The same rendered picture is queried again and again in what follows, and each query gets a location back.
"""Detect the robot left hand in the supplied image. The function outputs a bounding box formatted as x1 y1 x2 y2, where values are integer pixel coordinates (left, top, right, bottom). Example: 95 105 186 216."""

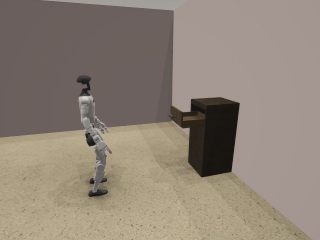
97 122 109 134

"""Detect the robot right hand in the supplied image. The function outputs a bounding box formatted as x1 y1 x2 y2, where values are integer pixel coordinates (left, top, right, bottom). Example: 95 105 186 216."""
96 140 112 158

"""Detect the robot left forearm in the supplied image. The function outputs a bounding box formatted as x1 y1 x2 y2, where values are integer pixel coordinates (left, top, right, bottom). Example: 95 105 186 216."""
94 116 101 125

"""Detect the right robot foot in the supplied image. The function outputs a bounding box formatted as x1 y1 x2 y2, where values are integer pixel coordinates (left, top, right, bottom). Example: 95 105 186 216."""
88 189 108 197

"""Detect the right robot thigh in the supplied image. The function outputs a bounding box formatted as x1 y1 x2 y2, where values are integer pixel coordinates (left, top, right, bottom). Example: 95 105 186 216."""
86 134 107 168

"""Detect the drawer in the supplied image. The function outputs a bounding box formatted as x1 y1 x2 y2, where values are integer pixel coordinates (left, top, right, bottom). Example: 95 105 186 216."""
170 105 205 129

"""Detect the right robot upper arm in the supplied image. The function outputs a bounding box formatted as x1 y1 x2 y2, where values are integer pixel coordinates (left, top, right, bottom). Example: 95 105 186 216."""
80 96 90 124

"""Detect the robot right forearm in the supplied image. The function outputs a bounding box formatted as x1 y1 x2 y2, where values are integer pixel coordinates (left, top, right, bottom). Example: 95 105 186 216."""
82 118 101 143

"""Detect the handle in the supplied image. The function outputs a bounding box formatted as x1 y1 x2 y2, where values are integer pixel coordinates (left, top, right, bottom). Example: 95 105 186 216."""
168 114 177 119

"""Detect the cabinet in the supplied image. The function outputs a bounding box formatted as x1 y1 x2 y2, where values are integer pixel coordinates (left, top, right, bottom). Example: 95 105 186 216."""
188 97 240 178

